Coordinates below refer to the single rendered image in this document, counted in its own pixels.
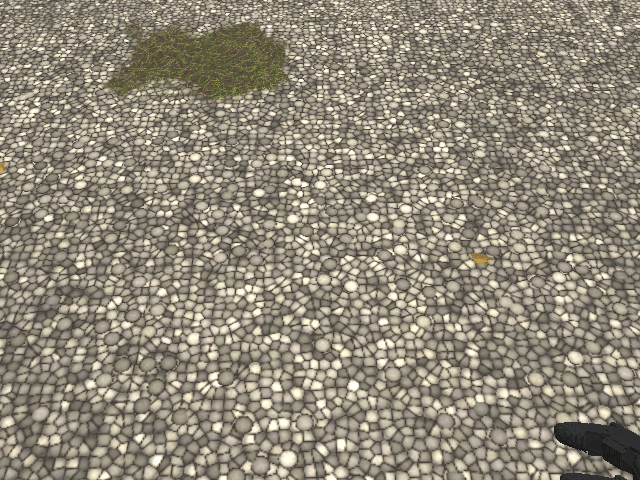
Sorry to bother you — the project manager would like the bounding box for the right robot hand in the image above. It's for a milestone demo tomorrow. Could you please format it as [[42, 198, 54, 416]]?
[[554, 422, 640, 480]]

